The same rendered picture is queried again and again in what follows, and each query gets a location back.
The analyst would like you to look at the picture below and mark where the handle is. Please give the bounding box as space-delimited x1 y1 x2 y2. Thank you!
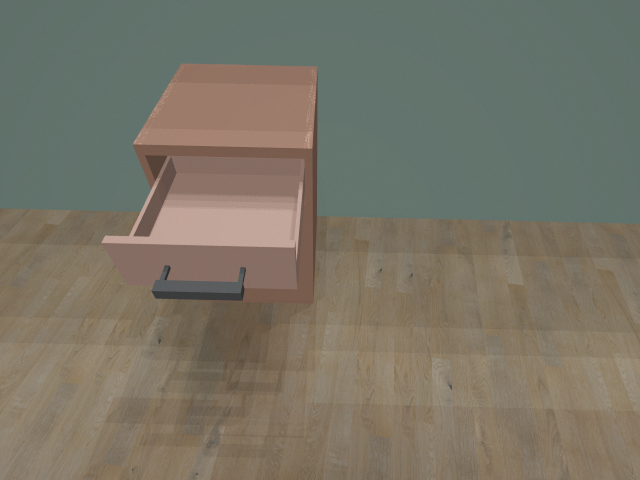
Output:
152 265 246 301

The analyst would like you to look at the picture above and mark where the cabinet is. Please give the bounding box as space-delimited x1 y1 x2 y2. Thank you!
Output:
133 64 318 304

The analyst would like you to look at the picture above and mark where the drawer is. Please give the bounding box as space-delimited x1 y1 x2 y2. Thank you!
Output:
101 156 305 289

